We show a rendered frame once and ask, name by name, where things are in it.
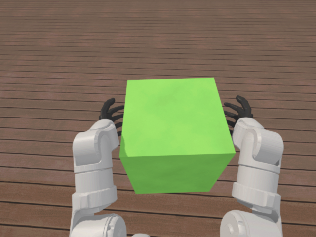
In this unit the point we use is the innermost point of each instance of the robot right hand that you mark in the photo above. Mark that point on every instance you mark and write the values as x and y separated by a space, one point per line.
244 112

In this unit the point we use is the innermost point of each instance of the robot right upper arm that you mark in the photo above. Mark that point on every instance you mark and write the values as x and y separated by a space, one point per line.
238 223

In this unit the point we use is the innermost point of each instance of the robot left forearm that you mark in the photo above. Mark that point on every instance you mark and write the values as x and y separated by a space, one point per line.
92 152

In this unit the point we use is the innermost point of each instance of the robot left hand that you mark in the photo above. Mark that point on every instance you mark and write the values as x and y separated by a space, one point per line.
106 113

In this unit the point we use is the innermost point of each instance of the robot right forearm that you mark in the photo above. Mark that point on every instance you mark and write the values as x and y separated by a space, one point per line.
260 162

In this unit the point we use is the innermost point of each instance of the robot left upper arm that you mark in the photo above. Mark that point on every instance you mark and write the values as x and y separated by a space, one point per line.
106 225

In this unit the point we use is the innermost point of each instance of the carton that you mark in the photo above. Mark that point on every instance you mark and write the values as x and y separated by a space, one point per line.
175 137

